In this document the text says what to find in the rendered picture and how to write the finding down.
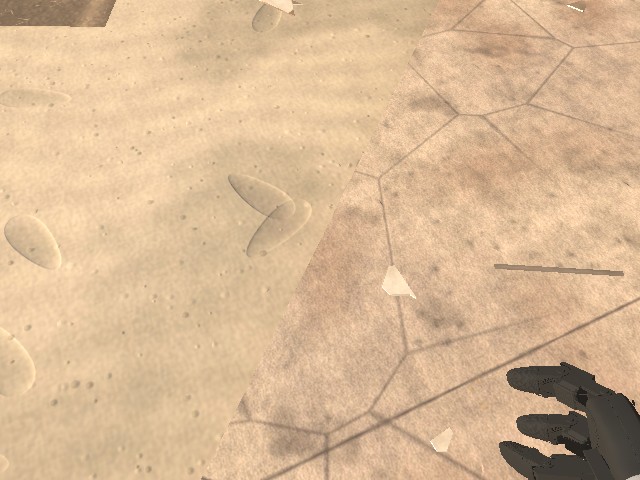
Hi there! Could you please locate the right robot hand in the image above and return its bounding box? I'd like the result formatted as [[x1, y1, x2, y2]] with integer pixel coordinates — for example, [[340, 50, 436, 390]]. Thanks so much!
[[499, 362, 640, 480]]

